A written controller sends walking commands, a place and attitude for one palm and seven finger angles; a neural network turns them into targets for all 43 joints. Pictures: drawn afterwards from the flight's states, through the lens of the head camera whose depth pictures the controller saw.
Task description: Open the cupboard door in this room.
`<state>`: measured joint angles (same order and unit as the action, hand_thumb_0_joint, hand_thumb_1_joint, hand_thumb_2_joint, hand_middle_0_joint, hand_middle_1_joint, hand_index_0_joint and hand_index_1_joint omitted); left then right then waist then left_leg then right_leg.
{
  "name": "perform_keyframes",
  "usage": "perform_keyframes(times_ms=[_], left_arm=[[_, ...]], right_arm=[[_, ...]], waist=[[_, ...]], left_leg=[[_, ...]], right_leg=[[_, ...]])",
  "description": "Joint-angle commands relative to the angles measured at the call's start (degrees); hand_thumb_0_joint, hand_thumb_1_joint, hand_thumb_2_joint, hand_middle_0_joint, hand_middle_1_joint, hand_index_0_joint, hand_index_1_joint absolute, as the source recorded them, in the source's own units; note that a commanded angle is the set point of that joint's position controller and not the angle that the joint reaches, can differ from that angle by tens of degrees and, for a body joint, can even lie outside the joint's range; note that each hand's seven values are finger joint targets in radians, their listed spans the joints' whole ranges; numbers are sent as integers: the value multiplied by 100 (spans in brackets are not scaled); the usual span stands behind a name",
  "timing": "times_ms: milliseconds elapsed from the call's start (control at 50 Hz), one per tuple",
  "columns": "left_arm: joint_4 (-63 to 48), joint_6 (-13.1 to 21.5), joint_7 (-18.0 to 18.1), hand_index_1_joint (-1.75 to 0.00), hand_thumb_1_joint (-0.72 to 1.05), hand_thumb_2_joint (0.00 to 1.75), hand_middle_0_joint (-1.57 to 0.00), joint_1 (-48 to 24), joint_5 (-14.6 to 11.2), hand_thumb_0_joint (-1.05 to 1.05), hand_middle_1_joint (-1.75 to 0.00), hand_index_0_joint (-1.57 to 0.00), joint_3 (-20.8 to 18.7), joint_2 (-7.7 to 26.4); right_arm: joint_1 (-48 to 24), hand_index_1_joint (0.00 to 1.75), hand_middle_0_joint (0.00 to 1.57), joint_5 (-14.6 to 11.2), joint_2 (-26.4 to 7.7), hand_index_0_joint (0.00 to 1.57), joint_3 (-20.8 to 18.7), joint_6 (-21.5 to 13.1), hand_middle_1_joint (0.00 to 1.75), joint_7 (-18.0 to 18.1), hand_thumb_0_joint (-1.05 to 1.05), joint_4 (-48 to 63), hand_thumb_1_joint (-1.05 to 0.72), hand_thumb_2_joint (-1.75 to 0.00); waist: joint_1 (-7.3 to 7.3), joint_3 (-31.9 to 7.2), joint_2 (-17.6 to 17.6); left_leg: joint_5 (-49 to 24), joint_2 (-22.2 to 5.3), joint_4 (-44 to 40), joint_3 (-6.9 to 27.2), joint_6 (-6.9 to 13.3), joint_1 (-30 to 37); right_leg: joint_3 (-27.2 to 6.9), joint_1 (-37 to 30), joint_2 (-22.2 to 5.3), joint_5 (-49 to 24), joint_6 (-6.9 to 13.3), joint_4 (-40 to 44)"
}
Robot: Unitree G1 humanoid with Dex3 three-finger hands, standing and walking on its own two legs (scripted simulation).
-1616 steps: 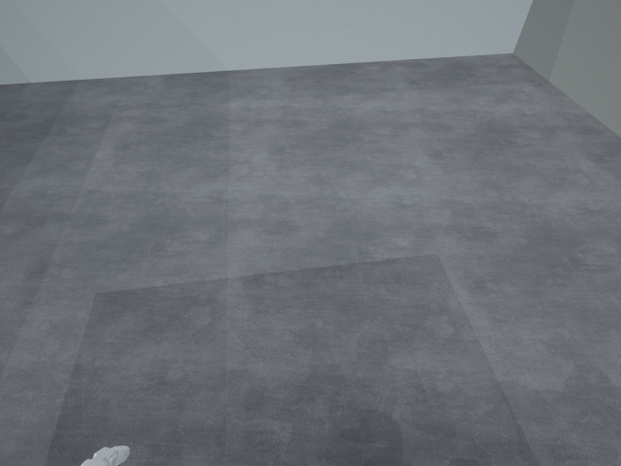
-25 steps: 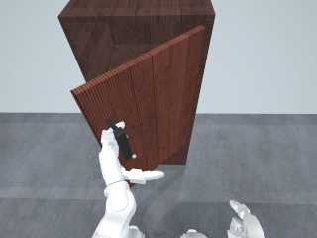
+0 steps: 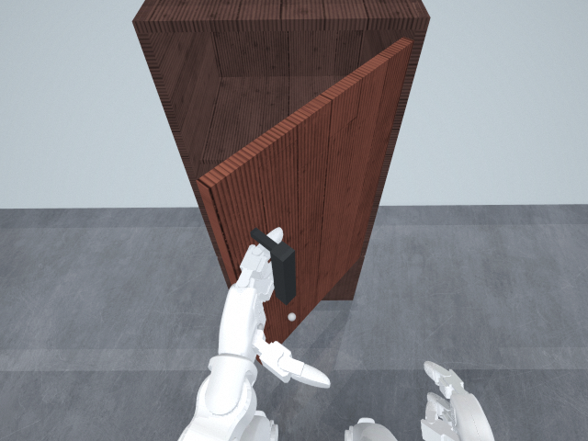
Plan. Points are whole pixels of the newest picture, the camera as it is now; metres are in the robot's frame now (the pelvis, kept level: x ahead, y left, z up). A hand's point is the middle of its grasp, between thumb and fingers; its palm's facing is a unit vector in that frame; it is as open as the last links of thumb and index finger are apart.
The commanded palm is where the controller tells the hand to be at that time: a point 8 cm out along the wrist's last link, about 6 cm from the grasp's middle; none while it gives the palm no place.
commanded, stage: slide the hand sideways off the handle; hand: left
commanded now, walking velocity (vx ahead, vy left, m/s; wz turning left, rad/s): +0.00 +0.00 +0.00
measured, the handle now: (273, 266) +0.33 +0.05 +0.05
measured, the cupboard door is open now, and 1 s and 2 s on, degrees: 48 45 45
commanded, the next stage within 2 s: draw the hand back to the body in 0.88 s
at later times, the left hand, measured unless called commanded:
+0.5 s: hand (252, 345) +0.23 +0.06 +0.05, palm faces -0.01 -1.00 -0.02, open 16.1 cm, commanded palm +0.20 +0.13 +0.05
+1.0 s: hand (207, 373) +0.20 +0.11 +0.05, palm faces +0.00 -1.00 -0.02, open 16.3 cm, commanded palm +0.17 +0.17 +0.05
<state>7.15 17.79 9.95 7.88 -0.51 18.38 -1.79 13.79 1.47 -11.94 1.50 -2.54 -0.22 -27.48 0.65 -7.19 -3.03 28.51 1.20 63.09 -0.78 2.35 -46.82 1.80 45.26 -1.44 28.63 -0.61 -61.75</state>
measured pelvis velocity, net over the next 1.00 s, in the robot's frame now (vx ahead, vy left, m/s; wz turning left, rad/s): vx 0.01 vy -0.04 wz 0.02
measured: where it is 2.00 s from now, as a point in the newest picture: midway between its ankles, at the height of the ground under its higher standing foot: outside the picture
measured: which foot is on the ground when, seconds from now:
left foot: down 0.00-1.00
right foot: down 0.00-1.00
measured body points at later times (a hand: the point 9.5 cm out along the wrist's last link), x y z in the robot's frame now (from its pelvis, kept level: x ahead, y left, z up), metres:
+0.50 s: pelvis +0.01 -0.02 -0.01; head +0.06 -0.03 +0.44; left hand +0.23 +0.12 +0.05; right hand +0.20 -0.24 -0.09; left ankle +0.03 +0.09 -0.66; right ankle +0.02 -0.13 -0.66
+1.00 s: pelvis +0.01 -0.04 -0.02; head +0.07 -0.05 +0.42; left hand +0.19 +0.17 +0.05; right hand +0.20 -0.27 -0.10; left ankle +0.03 +0.09 -0.66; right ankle +0.02 -0.13 -0.66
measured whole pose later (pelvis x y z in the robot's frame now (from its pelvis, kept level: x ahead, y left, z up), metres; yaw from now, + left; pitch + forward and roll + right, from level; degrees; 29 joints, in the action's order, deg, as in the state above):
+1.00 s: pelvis +0.01 -0.04 -0.02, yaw +1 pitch +15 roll -2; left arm -12.0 21.6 -10.1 31.8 -12.9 -1.0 9.5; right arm 14.1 0.0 -13.8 -0.2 -5.8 3.1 -25.1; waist -0.9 -9.6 -3.2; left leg 32.2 -0.8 70.4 3.0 -0.9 -53.6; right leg 5.5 51.2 0.6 32.8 2.5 -68.6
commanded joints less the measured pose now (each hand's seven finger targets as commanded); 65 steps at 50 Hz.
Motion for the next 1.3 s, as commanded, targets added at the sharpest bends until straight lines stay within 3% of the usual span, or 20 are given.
perform_keyframes(times_ms=[0, 60, 140, 180, 280, 400, 480, 620, 680, 740, 800, 860, 900, 960, 1000, 1060, 1180, 1220, 1280], left_arm=[[-1458, 381, 566, -30, -50, 30, -15, -523, 618, 0, -30, -15, -298, -49], [-1694, 387, 586, -30, -50, 30, -15, -348, 736, 0, -30, -15, -272, 16], [-2135, 350, 335, -30, -50, 30, -15, 175, 405, 0, -30, -15, -298, 69], [-2329, 328, 229, -30, -50, 30, -15, 215, 334, 0, -30, -15, -243, 71], [-2399, 371, -32, -30, -50, 30, -15, 811, 131, 0, -30, -15, -498, 296], [-2605, 570, -429, -30, -50, 30, -15, 1100, -54, 0, -30, -15, -926, 699], [-2823, 630, -709, -30, -50, 30, -15, 1647, -290, 0, -30, -15, -1243, 912], [-2988, 635, -1099, -30, -50, 30, -15, 2106, -615, 0, -30, -15, -1676, 1210], [-3050, 698, -1327, -30, -50, 30, -15, 2331, -749, 0, -30, -15, -1855, 1333], [-3004, 761, -1580, -30, -50, 30, -15, 2250, -891, 0, -30, -15, -2092, 1512], [-2967, 828, -1808, -30, -50, 30, -15, 2292, -1063, 0, -30, -15, -2363, 1685], [-3211, 871, -2007, -30, -50, 30, -15, 2234, -1217, 0, -30, -15, -2175, 1527], [-3243, 863, -2067, -30, -50, 30, -15, 2327, -1297, 0, -30, -15, -2091, 1432], [-3091, 761, -2065, -30, -50, 30, -15, 2400, -1299, 0, -30, -15, -2233, 1599], [-3433, 669, -1994, -30, -50, 30, -15, 2542, -1275, 0, -30, -15, -2461, 1832], [-3905, 452, -1830, -30, -50, 30, -15, 2574, -1233, 0, -30, -15, -2620, 2048], [-3766, 70, -1767, -30, -50, 30, -15, 2482, -1365, 0, -30, -15, -2434, 1747], [-3736, -29, -1829, -30, -50, 30, -15, 2484, -1369, 0, -30, -15, -2473, 1813], [-3923, -154, -1897, -30, -50, 30, -15, 2653, -1380, 0, -30, -15, -2506, 1884]], right_arm=[[-391, 30, 20, 52, -518, 20, -244, -200, 30, -83, 0, 1077, -90, -90], [-402, 30, 20, 42, -506, 20, -247, -118, 30, -91, 0, 1164, -90, -90], [-426, 30, 20, -12, -489, 20, -202, -81, 30, -47, 0, 1269, -90, -90], [-442, 30, 20, -26, -499, 20, -186, -89, 30, -13, 0, 1309, -90, -90], [-354, 30, 20, -34, -526, 20, -175, -148, 30, 53, 0, 1309, -90, -90], [-295, 30, 20, -21, -555, 20, -203, -251, 30, 109, 0, 1265, -90, -90], [-270, 30, 20, -46, -575, 20, -257, -321, 30, 140, 0, 1297, -90, -90], [-191, 30, 20, -87, -626, 20, -305, -400, 30, 207, 0, 1297, -90, -90], [-214, 30, 20, -108, -622, 20, -320, -447, 30, 232, 0, 1281, -90, -90], [-204, 30, 20, -117, -641, 20, -339, -477, 30, 283, 0, 1219, -90, -90], [-236, 30, 20, -140, -654, 20, -359, -524, 30, 328, 0, 1181, -90, -90], [-246, 30, 20, -170, -682, 20, -352, -607, 30, 350, 0, 1220, -90, -90], [-231, 30, 20, -181, -678, 20, -363, -665, 30, 360, 0, 1220, -90, -90], [-257, 30, 20, -186, -698, 20, -374, -669, 30, 386, 0, 1200, -90, -90], [-259, 30, 20, -220, -689, 20, -391, -625, 30, 393, 0, 1301, -90, -90], [-254, 30, 20, -273, -665, 20, -374, -570, 30, 418, 0, 1399, -90, -90], [-264, 30, 20, -346, -683, 20, -252, -582, 30, 482, 0, 1432, -90, -90], [-217, 30, 20, -353, -730, 20, -225, -611, 30, 497, 0, 1421, -90, -90], [-193, 30, 20, -353, -728, 20, -205, -672, 30, 498, 0, 1444, -90, -90]], waist=[[-141, -1373, 562], [-168, -1417, 537], [-175, -1327, 310], [-88, -1201, 357], [-31, -900, 626], [-36, -997, 434], [-117, -1326, 378], [-61, -1283, 661], [-90, -1297, 550], [-18, -1149, 683], [-51, -1133, 587], [-21, -1318, 345], [-28, -1373, 361], [-37, -1234, 549], [-193, -1354, 319], [-253, -1411, 102], [-62, -595, 342], [-69, -490, 231], [-155, -628, 73]], left_leg=[[-1014, -132, -1069, 492, -257, 887], [-1000, -117, -1028, 470, -261, 857], [-880, -94, -1071, 387, -249, 920], [-808, -108, -1073, 419, -226, 887], [-764, -92, -974, 393, -191, 632], [-794, -32, -733, 321, -160, 420], [-1089, 5, -579, 238, -146, 399], [-1128, 17, -342, 212, -131, 84], [-1171, 32, -218, 196, -142, -81], [-971, 19, -74, 198, -152, -308], [-858, 11, 49, 190, -163, -464], [-1010, 19, 58, 224, -140, -278], [-1015, 19, 43, 240, -138, -198], [-911, 5, 51, 275, -133, -347], [-953, 14, -152, 228, -129, -113], [-1098, 8, -470, 247, -106, 299], [-555, -28, -866, 329, -105, 478], [-492, -47, -1035, 370, -120, 617], [-725, -58, -1255, 408, -128, 915]], right_leg=[[235, -288, 162, -868, 342, 582], [186, -381, 176, -859, 368, 616], [160, -511, 210, -869, 359, 762], [163, -475, 212, -826, 338, 786], [156, -470, 229, -900, 298, 826], [38, -478, 215, -1024, 289, 757], [-59, -738, 213, -1455, 275, 719], [-202, -862, 187, -1735, 187, 734], [-336, -957, 136, -1960, 150, 712], [-485, -863, 94, -1746, 92, 788], [-634, -830, 47, -1462, 78, 845], [-520, -756, 100, -1558, 108, 729], [-424, -662, 123, -1533, 106, 678], [-431, -583, 142, -1275, 112, 706], [-360, -722, 177, -1131, 168, 750], [-170, -897, 267, -1118, 230, 832], [-11, -690, 320, -351, 171, 1329], [74, -696, 327, -299, 187, 1372], [173, -925, 329, -635, 205, 1360]])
